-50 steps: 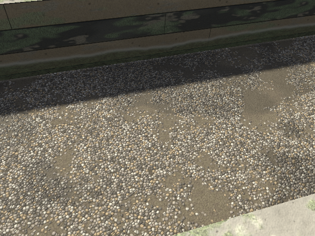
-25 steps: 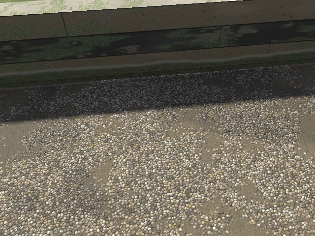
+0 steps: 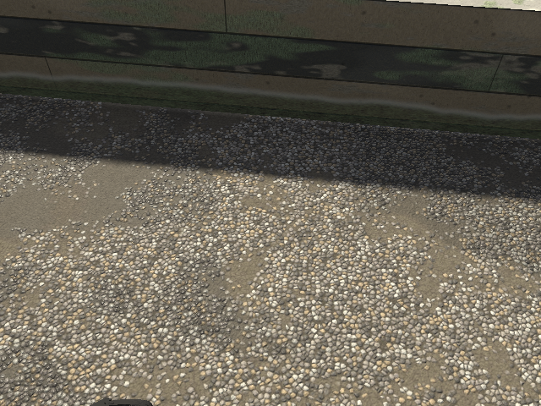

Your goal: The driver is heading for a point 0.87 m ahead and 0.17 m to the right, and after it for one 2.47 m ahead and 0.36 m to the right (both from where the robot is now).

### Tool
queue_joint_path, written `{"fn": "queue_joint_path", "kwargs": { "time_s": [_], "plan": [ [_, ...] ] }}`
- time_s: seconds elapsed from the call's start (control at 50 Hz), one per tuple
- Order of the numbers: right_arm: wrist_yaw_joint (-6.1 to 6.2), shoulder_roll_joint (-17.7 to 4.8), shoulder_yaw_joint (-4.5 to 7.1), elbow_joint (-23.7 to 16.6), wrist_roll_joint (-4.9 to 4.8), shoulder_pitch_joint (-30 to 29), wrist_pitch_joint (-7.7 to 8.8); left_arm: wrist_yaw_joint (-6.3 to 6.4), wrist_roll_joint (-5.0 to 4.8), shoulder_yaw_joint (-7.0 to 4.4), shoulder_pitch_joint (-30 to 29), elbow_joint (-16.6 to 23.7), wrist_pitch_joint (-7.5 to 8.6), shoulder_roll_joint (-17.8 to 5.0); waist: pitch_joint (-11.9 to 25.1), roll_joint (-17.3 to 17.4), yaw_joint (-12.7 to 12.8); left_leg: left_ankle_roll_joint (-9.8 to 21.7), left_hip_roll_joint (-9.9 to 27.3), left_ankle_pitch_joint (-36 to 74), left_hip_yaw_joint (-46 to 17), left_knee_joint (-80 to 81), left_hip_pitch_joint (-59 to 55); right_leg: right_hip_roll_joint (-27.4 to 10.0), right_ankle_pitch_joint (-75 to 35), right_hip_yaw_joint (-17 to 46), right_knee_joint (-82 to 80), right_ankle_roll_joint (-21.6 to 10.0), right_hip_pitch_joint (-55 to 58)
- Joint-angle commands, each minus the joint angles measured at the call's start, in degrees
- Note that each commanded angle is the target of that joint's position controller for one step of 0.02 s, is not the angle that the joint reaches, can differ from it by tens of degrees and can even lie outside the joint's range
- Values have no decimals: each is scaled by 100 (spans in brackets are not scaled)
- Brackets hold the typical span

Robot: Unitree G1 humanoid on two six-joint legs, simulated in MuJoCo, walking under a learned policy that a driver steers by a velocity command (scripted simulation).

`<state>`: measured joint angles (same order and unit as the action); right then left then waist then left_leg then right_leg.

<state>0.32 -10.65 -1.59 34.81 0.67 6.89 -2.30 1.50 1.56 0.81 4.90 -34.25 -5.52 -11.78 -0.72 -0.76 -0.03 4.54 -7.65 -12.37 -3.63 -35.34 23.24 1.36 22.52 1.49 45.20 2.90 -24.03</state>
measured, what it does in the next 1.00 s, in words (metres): steps on the spot, turning right: right foot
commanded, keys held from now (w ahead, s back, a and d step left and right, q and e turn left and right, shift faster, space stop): w+e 0.64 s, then w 0.36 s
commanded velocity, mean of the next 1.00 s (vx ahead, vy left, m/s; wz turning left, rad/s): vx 0.50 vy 0.00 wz -0.30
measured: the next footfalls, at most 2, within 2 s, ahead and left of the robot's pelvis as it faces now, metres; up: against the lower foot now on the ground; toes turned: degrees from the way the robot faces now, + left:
right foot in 0.04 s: +0.05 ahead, -0.10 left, +0.00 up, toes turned -5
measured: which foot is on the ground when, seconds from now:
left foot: down 0.00-1.00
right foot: up 0.00-0.02, down 0.04-1.00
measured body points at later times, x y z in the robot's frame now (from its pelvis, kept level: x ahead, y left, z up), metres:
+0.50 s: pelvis +0.03 +0.00 +0.00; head +0.01 -0.01 +0.45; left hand +0.27 +0.18 -0.07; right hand +0.19 -0.24 -0.07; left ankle +0.06 +0.07 -0.72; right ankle +0.01 -0.10 -0.72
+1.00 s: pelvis +0.05 +0.00 +0.00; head +0.04 +0.00 +0.45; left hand +0.29 +0.16 -0.08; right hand +0.19 -0.24 -0.07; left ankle +0.06 +0.07 -0.72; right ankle +0.01 -0.10 -0.72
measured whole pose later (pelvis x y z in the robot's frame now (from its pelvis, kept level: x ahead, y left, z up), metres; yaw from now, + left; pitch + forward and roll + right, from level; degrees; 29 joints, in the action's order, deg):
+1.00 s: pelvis +0.05 +0.00 +0.00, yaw -15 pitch -2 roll +0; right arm -0.8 -9.6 -1.3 31.3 2.1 8.4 -1.3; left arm 0.8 -0.7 2.6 7.0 -34.3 -4.3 -9.9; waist 0.8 0.3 0.6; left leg 3.9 0.6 -21.7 11.3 -37.8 14.8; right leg 8.2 21.8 13.4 39.7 -1.6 -15.1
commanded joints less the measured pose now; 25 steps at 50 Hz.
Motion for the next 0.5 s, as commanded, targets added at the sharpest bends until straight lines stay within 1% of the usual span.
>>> {"fn": "queue_joint_path", "kwargs": {
  "time_s": [0.02,0.04,0.06,0.08,0.1,0.12,0.16,0.18,0.2,0.22,0.24,0.26,0.3,0.38,0.44,0.5],
  "plan": [
    [23,-776,244,-536,-112,-449,-44,-136,-1,23,7,287,106,-21,630,445,70,208,1379,-1756,-1907,1553,-2,2,-516,-312,-1246,-379,1406],
    [29,-701,223,-545,-138,-429,-52,-157,72,53,139,255,134,30,600,292,58,65,1277,-1893,-1767,1381,318,-79,-393,-158,-1242,-552,1854],
    [-33,-511,166,-640,-90,-395,-14,-113,-43,-8,4,216,183,-208,440,-268,-92,-151,853,-1542,-1005,1001,549,-276,-155,407,-1418,-761,1809],
    [-68,-495,136,-680,29,-542,24,-82,-154,-61,-95,302,230,-459,232,-671,-70,-357,511,-890,-248,473,352,-665,-125,1140,-2024,-964,1241],
    [-80,-579,164,-698,76,-627,89,-65,-196,-89,-165,341,263,-600,59,-743,-88,-439,465,-529,40,254,174,-914,-154,1651,-2399,-1022,947],
    [-88,-593,168,-670,92,-615,152,-57,-203,-92,-245,388,278,-643,-24,-637,-133,-481,526,-334,169,283,-56,-956,-246,1810,-2498,-1005,733],
    [-113,-490,130,-650,130,-528,219,-41,-211,-77,-334,415,280,-606,75,-489,-205,-498,580,-196,240,369,-546,-714,-423,1618,-2372,-890,582],
    [-111,-439,108,-639,142,-509,232,-46,-209,-69,-332,427,266,-566,154,-442,-202,-495,597,-213,260,386,-722,-598,-465,1530,-2294,-850,564],
    [-126,-262,38,-720,126,-636,232,-44,-193,-41,-378,458,231,-489,204,-327,-211,-503,623,-85,256,438,-938,-493,-512,1423,-2192,-751,455],
    [-121,-246,24,-724,126,-651,236,-57,-184,-34,-348,468,207,-444,289,-194,-182,-500,661,-129,253,435,-1091,-385,-374,1354,-2134,-704,406],
    [-112,-244,25,-762,159,-707,220,-65,-198,-34,-307,469,214,-442,331,-97,-138,-506,706,-87,242,390,-1215,-278,-281,1291,-2065,-658,344],
    [-102,-188,-9,-767,208,-688,206,-95,-179,-17,-300,495,190,-389,395,13,-124,-485,763,-121,242,406,-1320,-226,-171,1277,-2006,-650,300],
    [-83,-256,5,-803,198,-641,195,-110,-183,-20,-283,534,161,-390,346,163,-101,-457,861,-263,215,404,-1411,-99,-65,1202,-1860,-626,150],
    [-30,-410,48,-876,164,-590,224,-126,-170,-53,-245,604,133,-424,271,448,5,-356,1129,-381,76,593,-1381,103,-291,1031,-1416,-566,82],
    [-5,-457,76,-911,145,-536,235,-120,-157,-74,-256,635,129,-431,291,388,62,-287,1282,-243,100,595,-1444,171,-466,980,-1196,-564,37],
    [3,-457,106,-935,144,-481,242,-108,-173,-98,-281,647,119,-463,337,122,75,-335,1254,97,374,336,-1600,160,-653,1133,-1199,-632,-65]
  ]
}}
